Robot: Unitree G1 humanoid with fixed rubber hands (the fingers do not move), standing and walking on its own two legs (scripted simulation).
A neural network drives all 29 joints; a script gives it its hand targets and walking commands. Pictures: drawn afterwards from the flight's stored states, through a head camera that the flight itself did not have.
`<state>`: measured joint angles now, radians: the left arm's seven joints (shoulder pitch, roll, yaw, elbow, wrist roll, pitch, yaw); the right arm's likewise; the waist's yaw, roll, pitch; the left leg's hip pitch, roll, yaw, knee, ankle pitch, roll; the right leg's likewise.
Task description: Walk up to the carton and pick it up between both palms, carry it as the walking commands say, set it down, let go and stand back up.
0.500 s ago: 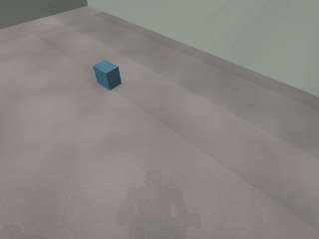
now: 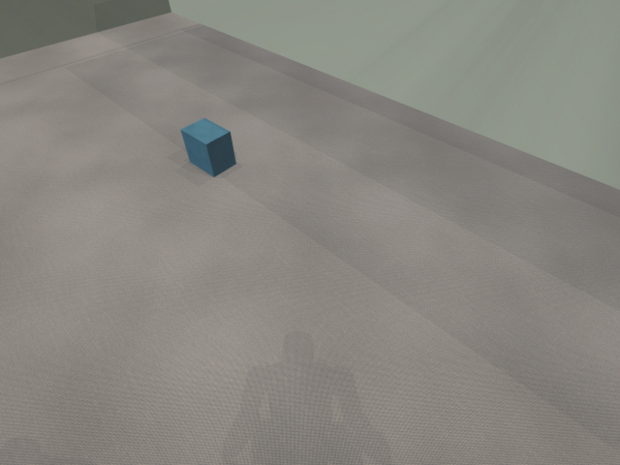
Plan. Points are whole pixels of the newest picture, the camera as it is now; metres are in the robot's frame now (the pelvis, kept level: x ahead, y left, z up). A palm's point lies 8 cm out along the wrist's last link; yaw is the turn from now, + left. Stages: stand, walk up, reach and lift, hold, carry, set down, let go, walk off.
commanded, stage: stand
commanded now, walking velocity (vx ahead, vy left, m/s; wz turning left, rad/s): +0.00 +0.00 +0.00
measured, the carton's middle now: (209, 147) +1.74 +0.61 -0.67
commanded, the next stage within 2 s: walk up in 0.12 s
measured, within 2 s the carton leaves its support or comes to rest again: neither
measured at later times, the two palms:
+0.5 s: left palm out of the picture -0.05 +0.26 -0.13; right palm out of the picture +0.11 -0.23 -0.13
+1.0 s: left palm (100, 387) +0.27 +0.36 -0.12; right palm out of the picture +0.13 -0.13 -0.11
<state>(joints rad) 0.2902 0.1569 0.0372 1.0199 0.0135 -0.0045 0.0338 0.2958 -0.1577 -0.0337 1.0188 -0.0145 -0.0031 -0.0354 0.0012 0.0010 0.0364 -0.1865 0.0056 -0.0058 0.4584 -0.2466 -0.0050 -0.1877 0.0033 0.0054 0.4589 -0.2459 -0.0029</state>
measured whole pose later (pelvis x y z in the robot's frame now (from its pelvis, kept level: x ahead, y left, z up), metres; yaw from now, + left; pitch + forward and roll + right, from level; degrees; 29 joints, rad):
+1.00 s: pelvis +0.19 +0.10 +0.01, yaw +13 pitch +1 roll -2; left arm 0.11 0.23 0.07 0.91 0.03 -0.02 -0.06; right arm 0.53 -0.14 -0.03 1.05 -0.03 -0.10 0.00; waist -0.08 -0.03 0.05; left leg 0.00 0.06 0.08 0.27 -0.29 -0.01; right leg -0.63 -0.10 -0.10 0.84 -0.08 0.03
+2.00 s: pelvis +0.66 +0.24 +0.01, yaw +13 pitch +0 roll -2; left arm 0.16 0.24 0.07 0.97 0.03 -0.01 -0.05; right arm 0.46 -0.18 -0.05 1.07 -0.03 -0.10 0.00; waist -0.05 -0.05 0.04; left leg -0.09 0.07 0.12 0.31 -0.22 0.00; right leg -0.59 -0.12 -0.06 0.99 -0.12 0.04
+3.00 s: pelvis +1.11 +0.37 +0.01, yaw +13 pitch +0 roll -2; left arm 0.14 0.24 0.07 0.96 0.03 0.00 -0.05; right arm 0.44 -0.18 -0.04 1.06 -0.02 -0.10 0.00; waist -0.05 -0.05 0.03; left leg -0.10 0.09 0.14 0.32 -0.22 -0.01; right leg -0.59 -0.11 -0.08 0.96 -0.14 0.05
